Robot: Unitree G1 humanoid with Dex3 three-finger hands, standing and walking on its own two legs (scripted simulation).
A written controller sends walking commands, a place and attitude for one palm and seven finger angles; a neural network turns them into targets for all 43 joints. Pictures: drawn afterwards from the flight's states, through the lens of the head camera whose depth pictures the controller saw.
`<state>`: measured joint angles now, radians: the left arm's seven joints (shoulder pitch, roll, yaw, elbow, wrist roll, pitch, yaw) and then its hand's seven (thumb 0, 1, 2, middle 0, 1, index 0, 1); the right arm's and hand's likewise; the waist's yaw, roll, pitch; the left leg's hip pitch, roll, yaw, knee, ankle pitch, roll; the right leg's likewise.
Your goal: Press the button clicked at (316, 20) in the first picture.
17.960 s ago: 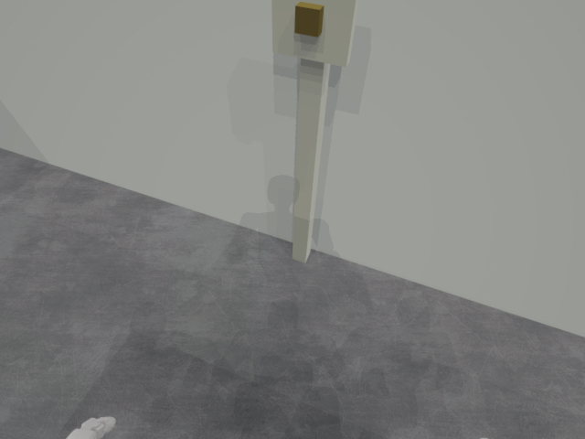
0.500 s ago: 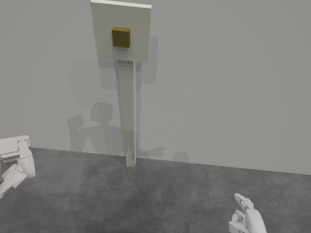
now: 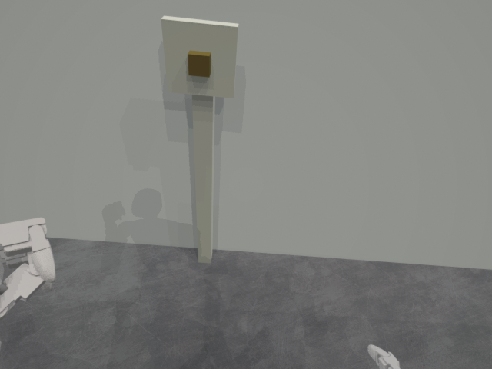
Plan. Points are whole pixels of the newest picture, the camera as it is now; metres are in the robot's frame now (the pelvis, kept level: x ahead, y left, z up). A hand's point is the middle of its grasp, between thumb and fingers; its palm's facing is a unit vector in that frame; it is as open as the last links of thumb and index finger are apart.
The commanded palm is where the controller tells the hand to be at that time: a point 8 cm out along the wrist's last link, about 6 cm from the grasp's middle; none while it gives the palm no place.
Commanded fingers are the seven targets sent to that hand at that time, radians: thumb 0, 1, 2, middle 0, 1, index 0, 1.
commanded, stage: stop stepping back and stand still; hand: left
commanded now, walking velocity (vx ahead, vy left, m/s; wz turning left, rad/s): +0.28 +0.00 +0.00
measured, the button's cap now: (199, 63) +0.75 +0.19 +0.19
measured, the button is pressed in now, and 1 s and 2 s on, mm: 0 0 0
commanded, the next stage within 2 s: let the arm hang, fingers relaxed in 0.40 s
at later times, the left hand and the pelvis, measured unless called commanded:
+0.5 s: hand (14, 298) +0.14 +0.26 +0.17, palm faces +0.47 -0.80 -0.37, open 3.1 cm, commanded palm none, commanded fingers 0.00 0.90 0.90 -1.26 -1.46 -1.26 -1.46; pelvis -0.03 +0.01 +0.00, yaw +3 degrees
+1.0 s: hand out of the picture -0.09 +0.22 -0.17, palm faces +0.16 -0.96 -0.24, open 4.7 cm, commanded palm none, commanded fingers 0.00 0.90 0.90 -0.35 -0.46 -0.35 -0.46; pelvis -0.04 +0.02 +0.01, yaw +8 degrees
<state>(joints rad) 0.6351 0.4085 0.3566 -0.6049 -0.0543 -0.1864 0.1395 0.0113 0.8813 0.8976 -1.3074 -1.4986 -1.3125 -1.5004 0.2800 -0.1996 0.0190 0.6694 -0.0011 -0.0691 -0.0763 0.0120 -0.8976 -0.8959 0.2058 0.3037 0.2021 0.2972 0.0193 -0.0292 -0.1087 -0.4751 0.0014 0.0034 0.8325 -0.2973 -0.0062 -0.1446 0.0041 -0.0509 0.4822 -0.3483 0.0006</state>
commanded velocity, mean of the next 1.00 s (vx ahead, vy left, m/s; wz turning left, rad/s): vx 0.05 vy -0.02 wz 0.00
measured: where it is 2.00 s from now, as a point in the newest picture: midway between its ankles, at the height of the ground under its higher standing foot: outside the picture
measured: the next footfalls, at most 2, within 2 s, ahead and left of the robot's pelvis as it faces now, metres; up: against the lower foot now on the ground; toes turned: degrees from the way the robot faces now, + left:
left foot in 0.06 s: +0.02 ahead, +0.15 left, +0.00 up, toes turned +6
right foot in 0.32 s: +0.03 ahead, -0.08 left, +0.00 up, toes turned +7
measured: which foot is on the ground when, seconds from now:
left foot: up 0.00-0.04, down 0.06-1.00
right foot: down 0.00-0.06, up 0.08-0.30, down 0.32-1.00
